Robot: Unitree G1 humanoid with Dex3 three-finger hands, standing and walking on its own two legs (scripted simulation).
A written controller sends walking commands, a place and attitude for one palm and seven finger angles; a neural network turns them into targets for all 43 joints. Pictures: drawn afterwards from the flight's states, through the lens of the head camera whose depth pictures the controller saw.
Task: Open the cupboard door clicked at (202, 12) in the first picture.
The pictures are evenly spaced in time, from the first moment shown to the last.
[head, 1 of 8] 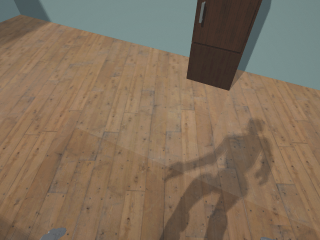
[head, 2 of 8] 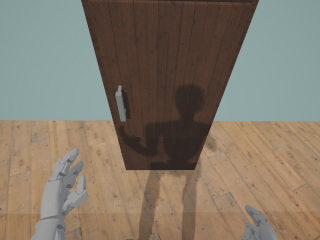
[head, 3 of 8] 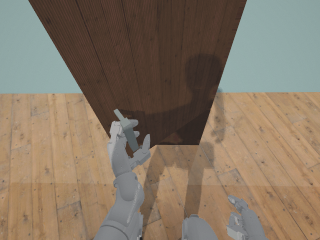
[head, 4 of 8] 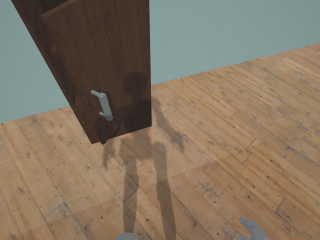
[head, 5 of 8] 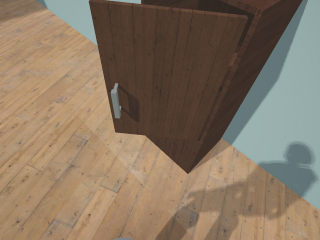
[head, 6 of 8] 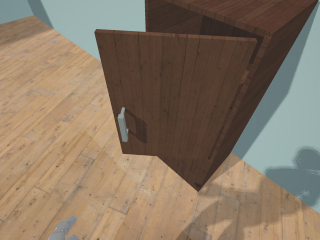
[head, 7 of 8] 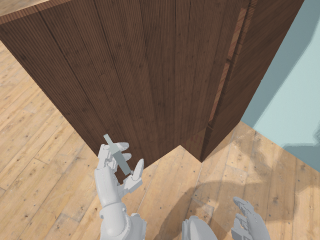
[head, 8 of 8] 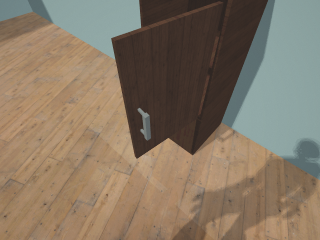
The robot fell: no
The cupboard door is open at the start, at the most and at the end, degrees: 0 82 80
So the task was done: yes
